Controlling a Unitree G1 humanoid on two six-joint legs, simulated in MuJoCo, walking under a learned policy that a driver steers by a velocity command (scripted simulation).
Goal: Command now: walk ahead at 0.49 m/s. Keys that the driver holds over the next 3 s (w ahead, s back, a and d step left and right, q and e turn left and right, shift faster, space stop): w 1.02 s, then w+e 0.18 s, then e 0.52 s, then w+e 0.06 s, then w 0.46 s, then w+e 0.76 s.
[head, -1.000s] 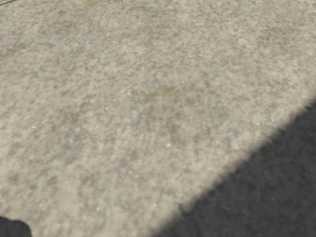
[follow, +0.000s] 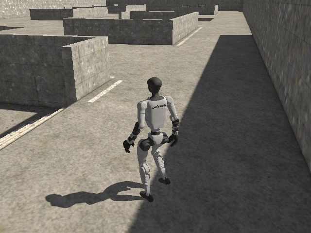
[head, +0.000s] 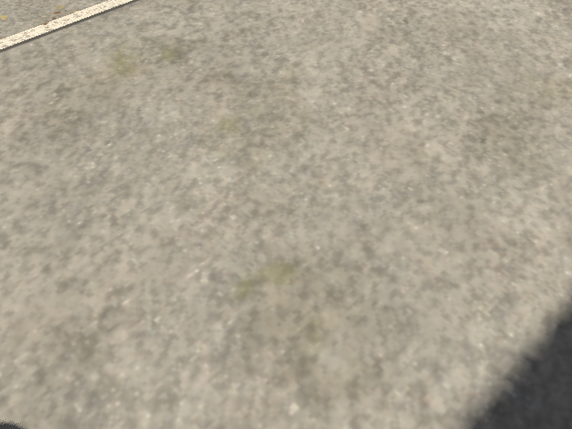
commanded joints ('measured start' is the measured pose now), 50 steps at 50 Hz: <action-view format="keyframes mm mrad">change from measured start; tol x32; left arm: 1 33 44 13 -43 12 5 7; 50 106 100 38 12 -7 -18 -5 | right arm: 1 -38 -131 -21 -54 1 -17 -20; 50 -131 -102 -38 -125 -5 -7 2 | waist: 1 46 80 54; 13 3 116 51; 17 138 -266 -392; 50 32 102 -63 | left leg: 1 -96 281 -212 -204 69 170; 15 92 252 -102 330 420 36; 18 -607 92 -191 1063 -386 -28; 40 -499 165 -63 236 93 -18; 43 -40 87 -3 216 71 43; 45 594 489 -713 99 -123 263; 50 61 342 -356 -79 63 134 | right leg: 1 -32 -42 1 -139 153 28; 12 41 47 -50 -617 145 -9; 15 516 80 -67 -644 122 -86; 17 1073 -291 669 -817 -42 -304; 23 512 -97 164 -970 191 -178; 43 672 -61 -56 -580 699 -79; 45 48 197 -53 83 -314 15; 50 40 -14 26 70 -85 -22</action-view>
